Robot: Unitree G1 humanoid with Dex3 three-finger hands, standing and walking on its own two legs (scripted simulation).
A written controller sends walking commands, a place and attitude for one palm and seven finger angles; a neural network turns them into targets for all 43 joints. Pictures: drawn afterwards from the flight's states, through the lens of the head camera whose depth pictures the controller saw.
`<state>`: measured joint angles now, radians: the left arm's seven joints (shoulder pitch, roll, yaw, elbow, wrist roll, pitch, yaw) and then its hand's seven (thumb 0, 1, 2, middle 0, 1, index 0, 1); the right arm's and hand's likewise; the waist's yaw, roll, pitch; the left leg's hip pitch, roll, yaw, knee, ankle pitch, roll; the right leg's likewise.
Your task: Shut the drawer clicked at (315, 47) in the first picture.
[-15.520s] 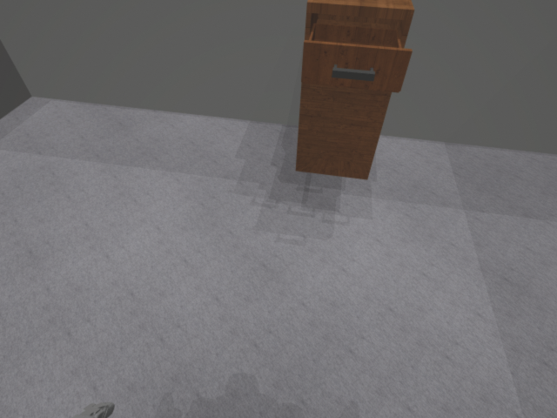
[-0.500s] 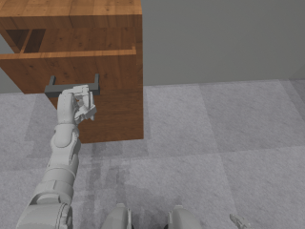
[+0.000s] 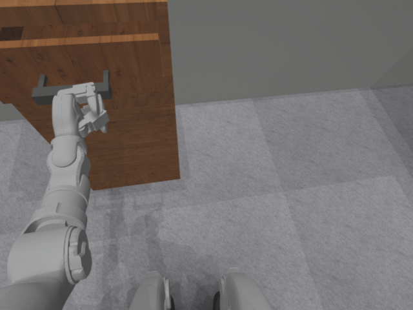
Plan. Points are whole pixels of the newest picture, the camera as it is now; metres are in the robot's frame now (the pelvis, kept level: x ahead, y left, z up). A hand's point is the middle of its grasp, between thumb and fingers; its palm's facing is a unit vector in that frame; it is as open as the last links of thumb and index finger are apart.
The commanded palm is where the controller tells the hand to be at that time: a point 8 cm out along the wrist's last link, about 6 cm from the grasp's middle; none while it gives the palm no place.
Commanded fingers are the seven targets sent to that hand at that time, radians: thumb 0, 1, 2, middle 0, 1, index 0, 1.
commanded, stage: push the drawer shut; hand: left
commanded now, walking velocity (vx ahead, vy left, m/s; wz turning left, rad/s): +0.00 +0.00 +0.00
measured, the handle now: (74, 85) +0.56 +0.23 +0.06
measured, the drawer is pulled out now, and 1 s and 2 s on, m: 0.05 0.00 0.00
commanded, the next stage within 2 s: pull the fist back off the drawer in 0.84 s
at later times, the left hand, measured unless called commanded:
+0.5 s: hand (99, 91) +0.54 +0.18 +0.06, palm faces +0.09 -1.00 -0.03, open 3.3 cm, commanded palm +0.53 +0.23 +0.06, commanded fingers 0.00 0.90 0.90 -1.40 -1.60 -1.40 -1.60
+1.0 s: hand (94, 89) +0.54 +0.19 +0.06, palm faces +0.11 -0.99 -0.05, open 3.4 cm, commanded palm +0.57 +0.21 +0.06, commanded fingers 0.00 0.90 0.90 -1.40 -1.60 -1.40 -1.60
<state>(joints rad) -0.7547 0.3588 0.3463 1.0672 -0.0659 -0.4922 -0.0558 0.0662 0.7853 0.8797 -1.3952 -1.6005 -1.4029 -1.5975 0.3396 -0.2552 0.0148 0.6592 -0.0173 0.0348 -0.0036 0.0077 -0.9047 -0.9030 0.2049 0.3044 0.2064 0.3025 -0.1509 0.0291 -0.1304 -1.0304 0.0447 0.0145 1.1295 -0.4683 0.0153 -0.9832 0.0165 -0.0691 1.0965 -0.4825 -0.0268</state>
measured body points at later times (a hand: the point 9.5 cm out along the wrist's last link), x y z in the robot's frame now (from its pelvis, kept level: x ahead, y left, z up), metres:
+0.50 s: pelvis +0.00 +0.01 -0.01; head +0.15 +0.03 +0.42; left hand +0.53 +0.24 +0.06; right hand -0.01 -0.25 -0.12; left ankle +0.03 +0.11 -0.65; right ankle +0.02 -0.11 -0.65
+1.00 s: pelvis -0.03 +0.02 -0.02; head +0.13 +0.06 +0.40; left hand +0.53 +0.25 +0.06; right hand -0.05 -0.25 -0.12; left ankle +0.03 +0.11 -0.65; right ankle +0.02 -0.11 -0.65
